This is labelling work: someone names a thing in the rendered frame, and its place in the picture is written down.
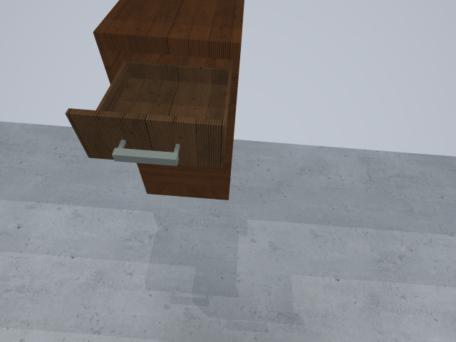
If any cabinet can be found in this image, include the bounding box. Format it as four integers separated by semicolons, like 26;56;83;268
93;0;244;200

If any handle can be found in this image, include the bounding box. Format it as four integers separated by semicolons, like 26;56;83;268
112;140;180;166

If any drawer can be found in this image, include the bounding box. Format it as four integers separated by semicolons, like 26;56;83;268
66;61;232;168

